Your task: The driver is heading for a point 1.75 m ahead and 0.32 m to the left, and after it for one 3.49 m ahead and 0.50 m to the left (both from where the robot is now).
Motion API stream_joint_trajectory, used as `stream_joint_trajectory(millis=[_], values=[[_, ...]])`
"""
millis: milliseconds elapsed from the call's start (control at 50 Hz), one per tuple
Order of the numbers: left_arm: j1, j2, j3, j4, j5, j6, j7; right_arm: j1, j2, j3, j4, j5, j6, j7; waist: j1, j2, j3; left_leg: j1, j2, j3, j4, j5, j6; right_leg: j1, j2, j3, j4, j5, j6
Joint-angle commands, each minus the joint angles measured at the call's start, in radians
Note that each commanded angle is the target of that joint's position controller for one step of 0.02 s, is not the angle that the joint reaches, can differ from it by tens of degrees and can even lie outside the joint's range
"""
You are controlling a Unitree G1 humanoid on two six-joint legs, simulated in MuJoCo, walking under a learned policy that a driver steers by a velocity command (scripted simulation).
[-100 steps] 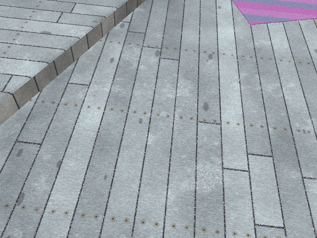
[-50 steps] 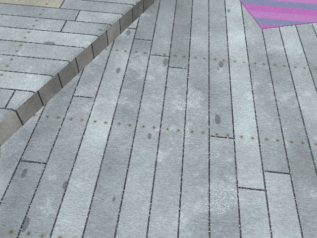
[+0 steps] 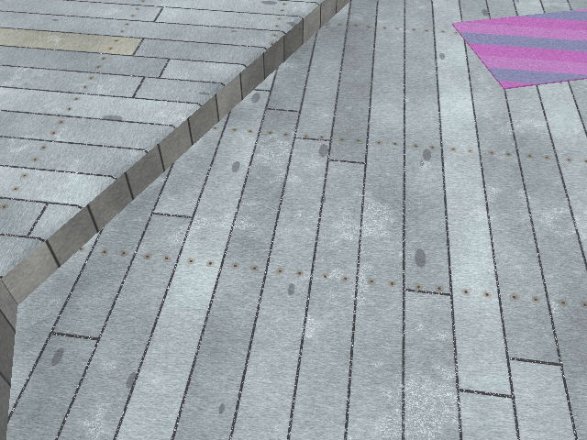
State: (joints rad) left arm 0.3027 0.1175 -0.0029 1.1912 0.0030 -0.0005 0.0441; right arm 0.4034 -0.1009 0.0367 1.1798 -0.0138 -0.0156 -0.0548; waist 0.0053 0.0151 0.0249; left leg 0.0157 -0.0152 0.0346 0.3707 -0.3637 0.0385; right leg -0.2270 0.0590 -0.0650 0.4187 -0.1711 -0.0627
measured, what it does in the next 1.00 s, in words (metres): walks ahead: right foot, then left foot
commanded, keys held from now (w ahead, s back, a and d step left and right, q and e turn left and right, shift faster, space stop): no key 0.02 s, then w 0.58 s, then w+q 0.40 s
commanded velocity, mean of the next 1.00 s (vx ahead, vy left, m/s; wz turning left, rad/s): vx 0.37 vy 0.00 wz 0.13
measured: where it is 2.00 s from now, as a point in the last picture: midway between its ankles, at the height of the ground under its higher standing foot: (272, 301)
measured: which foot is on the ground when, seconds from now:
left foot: down 0.00-0.36, up 0.38-0.88, down 0.90-1.00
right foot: down 0.00-0.12, up 0.14-0.34, down 0.36-0.88, up 0.90-1.00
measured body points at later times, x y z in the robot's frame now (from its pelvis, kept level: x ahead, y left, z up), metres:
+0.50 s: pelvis +0.14 -0.06 +0.00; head +0.15 -0.07 +0.45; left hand +0.15 +0.19 -0.15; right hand +0.11 -0.29 -0.16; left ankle +0.04 +0.07 -0.65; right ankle +0.15 -0.12 -0.74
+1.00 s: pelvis +0.41 -0.02 -0.02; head +0.45 -0.02 +0.43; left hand +0.39 +0.21 -0.16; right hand +0.53 -0.26 -0.16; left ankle +0.47 +0.02 -0.74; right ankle +0.27 -0.15 -0.62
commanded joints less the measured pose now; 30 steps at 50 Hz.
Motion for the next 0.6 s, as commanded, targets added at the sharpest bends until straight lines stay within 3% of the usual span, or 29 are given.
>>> stream_joint_trajectory(millis=[20, 40, 80, 100, 140, 160, 200, 240, 280, 300, 320, 340, 360, 380, 400, 420, 440, 460, 500, 540, 600], values=[[0.073, 0.063, 0.007, -0.002, 0.0, -0.003, 0.002, 0.113, -0.057, -0.007, 0.006, 0.0, -0.003, -0.002, 0.002, 0.007, 0.087, -0.185, 0.122, -0.094, -0.086, 0.19, 0.021, 0.083, -0.138, 0.162, -0.049, 0.134, -0.011], [0.077, 0.061, 0.006, 0.0, 0.0, -0.002, 0.001, 0.128, -0.056, -0.008, 0.009, -0.002, -0.003, -0.001, -0.002, 0.007, 0.071, -0.178, 0.115, -0.095, -0.098, 0.107, 0.027, 0.083, -0.127, 0.156, -0.049, 0.058, -0.013], [0.06, 0.076, 0.015, -0.014, 0.002, 0.002, -0.004, 0.151, -0.083, -0.022, 0.008, -0.007, -0.001, 0.001, -0.013, 0.035, 0.103, -0.194, 0.114, -0.126, -0.117, -0.126, 0.062, 0.016, -0.082, 0.121, 0.012, -0.141, -0.023], [0.042, 0.077, 0.019, -0.028, 0.007, 0.002, -0.01, 0.164, -0.101, -0.031, 0.003, -0.007, 0.0, 0.003, -0.026, 0.077, 0.136, -0.196, 0.144, -0.184, -0.149, -0.253, 0.095, -0.063, -0.05, 0.085, 0.081, -0.236, -0.026], [-0.031, 0.054, 0.017, -0.076, 0.023, -0.01, -0.025, 0.191, -0.139, -0.049, 0.0, 0.0, -0.003, 0.005, -0.052, 0.137, 0.251, -0.166, 0.271, -0.327, -0.248, -0.396, 0.169, -0.27, -0.019, -0.01, 0.235, -0.264, -0.018], [-0.068, 0.052, 0.017, -0.103, 0.03, -0.019, -0.031, 0.198, -0.142, -0.055, -0.001, -0.002, -0.009, 0.005, -0.059, 0.132, 0.288, -0.15, 0.32, -0.364, -0.264, -0.36, 0.197, -0.338, -0.053, -0.019, 0.296, -0.245, -0.017], [-0.118, 0.078, 0.029, -0.15, 0.029, -0.04, -0.041, 0.231, -0.148, -0.064, 0.003, -0.015, -0.025, 0.01, -0.068, 0.097, 0.296, -0.046, 0.348, -0.373, -0.255, -0.182, 0.223, -0.466, -0.089, -0.008, 0.38, -0.267, -0.017], [-0.145, 0.093, 0.04, -0.187, 0.022, -0.06, -0.05, 0.244, -0.157, -0.071, 0.003, -0.018, -0.041, 0.013, -0.064, 0.076, 0.27, 0.055, 0.34, -0.324, -0.214, 0.054, 0.218, -0.524, -0.105, -0.004, 0.395, -0.27, -0.014], [-0.166, 0.097, 0.049, -0.219, 0.011, -0.07, -0.058, 0.227, -0.17, -0.076, -0.006, -0.02, -0.05, 0.017, -0.052, 0.076, 0.24, 0.051, 0.314, -0.258, -0.176, 0.205, 0.193, -0.463, -0.09, -0.023, 0.348, -0.239, -0.018], [-0.147, 0.09, 0.052, -0.226, 0.006, -0.071, -0.061, 0.205, -0.177, -0.078, -0.013, -0.018, -0.053, 0.018, -0.032, 0.083, 0.221, 0.003, 0.295, -0.218, -0.148, 0.276, 0.177, -0.375, -0.071, -0.042, 0.315, -0.207, -0.025], [-0.068, 0.077, 0.054, -0.209, 0.0, -0.072, -0.063, 0.152, -0.183, -0.079, -0.028, -0.012, -0.056, 0.022, 0.022, 0.081, 0.19, -0.101, 0.258, -0.151, -0.088, 0.397, 0.149, -0.191, -0.035, -0.072, 0.248, -0.152, -0.038], [0.076, 0.078, 0.066, -0.159, -0.007, -0.073, -0.061, 0.116, -0.186, -0.077, -0.038, -0.005, -0.062, 0.028, 0.093, 0.054, 0.13, -0.211, 0.207, -0.082, 0.043, 0.569, 0.119, 0.056, 0.02, -0.101, 0.179, -0.085, -0.052], [0.24, 0.127, 0.091, -0.105, -0.003, -0.074, -0.052, 0.116, -0.181, -0.073, -0.042, -0.004, -0.071, 0.035, 0.158, -0.008, 0.037, -0.316, 0.146, -0.012, 0.261, 0.638, 0.087, 0.292, 0.008, -0.05, 0.14, -0.088, -0.073], [0.398, 0.244, 0.121, -0.094, 0.02, -0.077, -0.039, 0.116, -0.122, -0.055, -0.088, 0.009, -0.076, 0.046, 0.207, -0.206, -0.072, -0.525, 0.024, 0.074, 0.642, 0.333, 0.024, 0.462, -0.285, 0.401, -0.067, -0.374, -0.154], [0.404, 0.259, 0.115, -0.08, 0.021, -0.064, -0.042, 0.105, -0.104, -0.06, -0.11, -0.002, -0.077, 0.053, 0.169, -0.245, -0.108, -0.621, -0.06, -0.021, 0.896, -0.151, 0.034, 0.421, -0.443, 0.775, -0.258, -0.375, -0.23], [0.255, 0.236, 0.104, -0.106, 0.015, -0.057, -0.039, 0.036, -0.113, -0.066, -0.141, -0.012, -0.071, 0.059, 0.085, -0.126, 0.004, -0.669, 0.026, -0.088, 0.972, -0.075, 0.06, 0.291, -0.431, 0.703, -0.247, -0.466, -0.211], [0.147, 0.197, 0.091, -0.14, 0.012, -0.061, -0.042, -0.017, -0.113, -0.066, -0.161, -0.014, -0.073, 0.065, 0.056, -0.042, 0.079, -0.667, 0.07, -0.08, 0.939, 0.027, 0.07, 0.169, -0.406, 0.581, -0.255, -0.394, -0.189], [0.087, 0.175, 0.08, -0.153, 0.012, -0.069, -0.046, -0.019, -0.101, -0.069, -0.164, -0.011, -0.074, 0.067, 0.018, -0.011, 0.1, -0.628, 0.097, -0.076, 0.881, 0.083, 0.072, 0.101, -0.354, 0.471, -0.272, -0.284, -0.159], [0.074, 0.125, 0.057, -0.149, 0.011, -0.085, -0.042, 0.038, -0.088, -0.073, -0.151, -0.022, -0.053, 0.072, -0.034, -0.039, 0.084, -0.543, 0.113, -0.059, 0.802, 0.108, 0.051, 0.042, -0.286, 0.315, -0.286, -0.105, -0.125], [0.129, 0.128, 0.05, -0.129, 0.011, -0.099, -0.035, 0.018, -0.099, -0.081, -0.163, -0.019, -0.034, 0.078, -0.044, -0.054, 0.086, -0.568, 0.106, -0.03, 0.762, 0.137, 0.037, 0.064, -0.266, 0.24, -0.291, 0.041, -0.128], [0.188, 0.143, 0.045, -0.117, 0.011, -0.107, -0.032, -0.125, -0.117, -0.089, -0.213, -0.019, -0.021, 0.085, -0.026, -0.061, 0.112, -0.682, 0.113, 0.001, 0.667, 0.214, 0.016, 0.118, -0.256, 0.185, -0.316, 0.134, -0.134]])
